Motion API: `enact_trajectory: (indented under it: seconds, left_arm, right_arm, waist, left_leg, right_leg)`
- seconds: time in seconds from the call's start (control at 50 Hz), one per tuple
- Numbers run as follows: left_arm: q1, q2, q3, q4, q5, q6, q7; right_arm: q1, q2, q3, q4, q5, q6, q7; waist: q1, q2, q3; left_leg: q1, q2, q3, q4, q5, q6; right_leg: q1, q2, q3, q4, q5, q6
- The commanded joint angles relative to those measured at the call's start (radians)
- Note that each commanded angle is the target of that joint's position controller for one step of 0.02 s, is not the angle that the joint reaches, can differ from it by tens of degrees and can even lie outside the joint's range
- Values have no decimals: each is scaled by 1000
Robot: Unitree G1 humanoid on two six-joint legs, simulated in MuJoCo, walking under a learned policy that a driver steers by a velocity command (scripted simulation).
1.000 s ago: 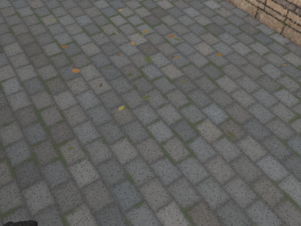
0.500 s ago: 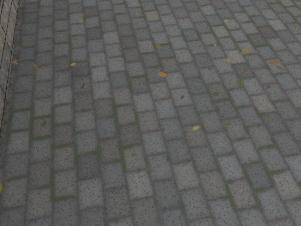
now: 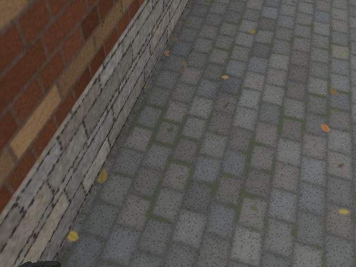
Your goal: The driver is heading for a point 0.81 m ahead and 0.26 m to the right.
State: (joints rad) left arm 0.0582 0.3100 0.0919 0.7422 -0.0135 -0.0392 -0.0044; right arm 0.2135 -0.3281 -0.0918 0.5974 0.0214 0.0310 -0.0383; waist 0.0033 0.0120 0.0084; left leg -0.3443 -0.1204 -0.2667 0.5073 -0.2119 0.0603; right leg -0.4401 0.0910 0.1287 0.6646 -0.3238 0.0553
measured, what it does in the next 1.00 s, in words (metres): walks ahead, turning right: right foot, then left foot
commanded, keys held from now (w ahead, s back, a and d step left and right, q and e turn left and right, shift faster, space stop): w+shift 0.14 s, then w+e+shift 0.86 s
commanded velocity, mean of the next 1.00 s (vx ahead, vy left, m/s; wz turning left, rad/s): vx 0.86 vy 0.00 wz -0.40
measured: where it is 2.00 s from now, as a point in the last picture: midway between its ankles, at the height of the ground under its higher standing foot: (268, 155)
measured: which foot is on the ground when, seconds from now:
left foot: down 0.00-0.06, up 0.08-0.38, down 0.40-0.86, up 0.88-1.00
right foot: up 0.00-0.04, down 0.06-0.42, up 0.44-0.84, down 0.86-1.00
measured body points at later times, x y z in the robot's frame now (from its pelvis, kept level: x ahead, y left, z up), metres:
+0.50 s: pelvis +0.21 +0.02 +0.00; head +0.24 +0.01 +0.44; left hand +0.19 +0.30 -0.13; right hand +0.41 -0.23 -0.08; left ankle +0.22 +0.15 -0.74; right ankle +0.07 -0.11 -0.67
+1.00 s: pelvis +0.60 -0.15 -0.04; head +0.64 -0.17 +0.41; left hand +0.81 +0.06 -0.16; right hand +0.59 -0.43 -0.14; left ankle +0.54 +0.08 -0.61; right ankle +0.62 -0.18 -0.74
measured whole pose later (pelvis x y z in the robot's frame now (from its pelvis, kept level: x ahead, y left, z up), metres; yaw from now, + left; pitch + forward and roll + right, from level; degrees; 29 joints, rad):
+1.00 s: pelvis +0.60 -0.15 -0.04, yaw -29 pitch +1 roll -1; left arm 0.26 0.32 0.06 0.81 0.02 0.00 -0.02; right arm 0.22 -0.24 0.00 0.69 -0.05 -0.09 0.00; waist -0.02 0.02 0.08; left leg -0.36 0.11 -0.09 1.41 -0.33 -0.01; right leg -0.41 0.23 -0.04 0.68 -0.27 -0.19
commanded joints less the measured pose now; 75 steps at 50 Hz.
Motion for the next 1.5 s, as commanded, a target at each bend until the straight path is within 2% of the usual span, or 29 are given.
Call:
enact_trajectory:
  seconds: [0.02, 0.06, 0.1, 0.12, 0.22, 0.34, 0.4, 0.42, 0.44, 0.46, 0.54, 0.72, 0.8, 0.84, 0.86, 0.88, 0.9, 0.92, 0.96, 1.0, 1.12, 1.14, 1.2, 1.26, 1.28, 1.3, 1.32, 1.38, 1.5]
  left_arm:
    - [-2, 89, 27, -83, -10, -56, -26]
    - [195, 111, 44, -31, -7, -63, -23]
    - [240, 223, 50, -53, 63, -78, -34]
    - [145, 192, 37, -68, 116, -55, -21]
    - [234, 154, 3, -16, 40, -60, -13]
    - [333, 167, 19, 34, 30, -45, -29]
    - [305, 151, 15, 50, 8, -60, -35]
    - [251, 105, -1, 3, -4, -74, -34]
    - [305, 9, -26, -40, -30, -62, -27]
    - [247, 72, -20, -30, -9, -39, -17]
    - [132, 44, -22, -61, 64, 10, -55]
    - [-97, 8, -49, -213, 59, 39, -122]
    - [-37, 26, -38, -180, 47, 36, -89]
    - [241, 104, 1, -103, 33, 39, -66]
    - [428, 167, 30, -18, 34, 42, -46]
    - [343, 268, 61, 0, 15, 53, -29]
    - [291, 368, 66, -63, 43, 58, -31]
    - [345, 318, 63, -52, 38, 61, -15]
    - [329, 245, 40, 10, 38, 26, 5]
    - [261, 182, 17, 11, 35, -1, 12]
    - [298, 117, -4, 60, 12, -36, -5]
    - [285, 45, -15, 32, -63, -33, 33]
    - [415, 91, -11, 97, -23, -8, 74]
    - [342, 106, -1, 90, 5, 4, 85]
    - [233, 100, -5, 56, 17, 5, 76]
    - [281, 7, -34, 40, 51, 13, 62]
    - [597, -27, -45, 106, -5, 21, 37]
    - [279, 113, -23, 51, 5, 42, 32]
    - [241, -35, -67, 26, 15, 56, 54]
  right_arm:
    - [-56, -134, -28, -87, 2, -15, 10]
    - [-86, -68, 0, -98, -13, -20, 11]
    - [-47, 5, 37, -157, 9, -55, 18]
    - [-156, -54, 27, -150, -74, -37, 33]
    - [-112, -74, 18, -89, -85, -44, 95]
    - [-265, -19, 43, -101, -59, -85, 82]
    - [12, -86, 13, -20, -76, -122, 37]
    - [216, -177, -16, -2, -109, -124, 11]
    - [299, -274, -40, 24, -129, -120, 9]
    - [233, -208, -30, 36, -125, -121, 11]
    - [179, -80, 15, 106, -80, -132, 5]
    - [182, -92, 18, 224, -38, -181, 25]
    - [215, -166, 7, 219, -30, -147, 17]
    - [169, -261, -19, 190, -42, -104, 16]
    - [136, -260, -28, 158, -30, -101, 22]
    - [135, -83, 10, 130, -62, -109, 38]
    - [205, -61, 29, 1, -39, -132, 48]
    - [91, -119, 26, -15, -49, -157, 46]
    - [57, -90, 49, 6, -59, -162, 31]
    - [97, -71, 64, 24, -97, -121, 35]
    - [-56, 1, 88, -19, -72, -94, 60]
    - [-227, 27, 89, -64, -44, -144, 56]
    - [-286, 24, 76, -69, -41, -177, 70]
    - [-79, -75, 30, -19, -31, -178, 50]
    - [136, -104, 16, 46, -31, -181, 47]
    - [303, -139, 25, 112, -55, -177, 51]
    - [318, -63, 50, 122, -98, -179, 67]
    - [-22, -14, 56, 66, -32, -140, 42]
    - [-61, -14, 65, 160, -49, -126, 57]
  waist:
    - [36, 178, -75]
    - [109, 89, -84]
    - [46, -228, -15]
    - [60, -119, 70]
    - [27, -142, 39]
    - [102, -199, 89]
    - [-71, -94, -65]
    - [-189, 39, -228]
    - [-173, 274, -345]
    - [-151, 167, -207]
    - [-83, 96, 28]
    - [9, 94, 203]
    - [68, 136, 76]
    - [211, 163, -92]
    - [289, 73, -190]
    - [157, -151, -118]
    - [57, -263, -357]
    - [111, -64, -356]
    - [40, 44, -108]
    - [-31, 35, -54]
    - [-12, -2, 40]
    - [49, 46, 42]
    - [93, -45, 5]
    - [-60, -173, -73]
    - [-189, -163, -139]
    - [-190, 94, -306]
    - [-83, 263, -546]
    - [-39, -126, -167]
    - [31, 43, -85]
  left_leg:
    - [-31, 209, -294, -185, -431, 130]
    - [-277, 123, -154, 47, -464, 53]
    - [-637, 37, 26, 561, -341, -2]
    - [-660, 70, 54, 622, -178, -13]
    - [-372, 89, 159, 456, 58, -78]
    - [-57, 83, 313, -6, 27, -89]
    - [399, 108, 288, -93, 10, -24]
    - [666, 342, 51, -129, -267, 33]
    - [785, 580, -364, -278, -682, 92]
    - [651, 592, -405, -301, -705, 92]
    - [438, 460, 19, -377, -271, 45]
    - [284, 400, 515, -485, 218, -19]
    - [377, 408, 583, -243, 1068, -21]
    - [373, 435, 556, 192, 1274, 2]
    - [178, 380, 532, 524, 1004, -23]
    - [-165, 189, 469, 891, -119, -54]
    - [-439, 101, 278, 1142, -268, -88]
    - [-472, 146, 169, 1108, -136, -67]
    - [-436, 218, 179, 967, -130, -57]
    - [-306, 252, 172, 869, -140, -70]
    - [-157, 181, 335, 353, 144, -70]
    - [-110, 126, 323, 207, 300, -92]
    - [0, 1, 353, -25, 540, -76]
    - [203, -1, 288, -49, 576, -65]
    - [381, 62, 267, -107, 705, -44]
    - [685, 324, 53, 60, 1198, 69]
    - [901, 583, -384, 77, 1187, 290]
    - [343, 435, -229, -167, 407, 236]
    - [9, 251, 92, -234, 678, 171]
  right_leg:
    - [194, -13, -44, -152, 45, -31]
    - [520, -118, -8, -268, 74, -81]
    - [546, -448, 645, -469, -487, -273]
    - [418, -511, 680, -528, -586, -273]
    - [301, -262, 243, -528, -201, -217]
    - [244, -213, 184, -513, 35, -253]
    - [123, -161, 127, -187, 503, -240]
    - [-71, -106, 70, 116, 338, -201]
    - [-278, -8, -15, 381, -171, -172]
    - [-370, -76, -2, 496, -142, -179]
    - [-417, -192, -51, 519, 2, -158]
    - [-362, -194, -183, 271, 319, -159]
    - [-70, -41, -327, 226, 198, -263]
    - [230, 48, -305, 193, -34, -296]
    - [563, 51, -237, 73, 47, -309]
    - [695, -78, 60, -15, -25, -314]
    - [913, -309, 667, -270, -136, -463]
    - [877, -305, 728, -390, -134, -433]
    - [582, -253, 566, -407, 22, -390]
    - [331, -173, 407, -402, 159, -391]
    - [164, -27, 61, -349, 1111, -224]
    - [129, -32, 88, -338, 883, -218]
    - [268, -54, 111, -322, 829, -156]
    - [360, -73, 143, -76, 939, -82]
    - [318, -47, 115, 155, 907, -47]
    - [139, 65, 64, 665, 12, 16]
    - [-23, 146, 238, 933, -426, 32]
    - [-92, -14, 80, 842, -179, 8]
    - [144, -116, -51, 268, -85, 27]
